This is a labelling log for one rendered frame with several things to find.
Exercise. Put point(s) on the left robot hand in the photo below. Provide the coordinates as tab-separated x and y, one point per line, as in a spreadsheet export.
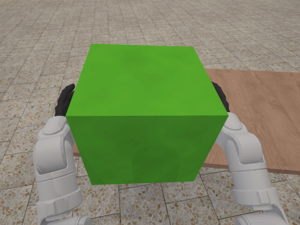
64	100

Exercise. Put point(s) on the table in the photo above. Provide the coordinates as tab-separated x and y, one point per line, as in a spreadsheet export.
268	104

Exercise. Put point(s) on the carton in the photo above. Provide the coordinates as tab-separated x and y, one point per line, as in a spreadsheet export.
144	114

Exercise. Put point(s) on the robot right forearm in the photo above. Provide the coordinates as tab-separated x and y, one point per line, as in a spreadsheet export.
252	185

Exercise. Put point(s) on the robot right upper arm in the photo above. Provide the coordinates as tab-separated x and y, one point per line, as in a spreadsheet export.
269	218

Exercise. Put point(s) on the robot left upper arm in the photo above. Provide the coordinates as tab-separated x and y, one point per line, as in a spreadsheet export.
76	220

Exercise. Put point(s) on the robot left forearm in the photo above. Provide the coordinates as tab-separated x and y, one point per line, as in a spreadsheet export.
54	167

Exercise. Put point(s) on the right robot hand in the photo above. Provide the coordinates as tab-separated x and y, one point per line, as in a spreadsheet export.
221	95

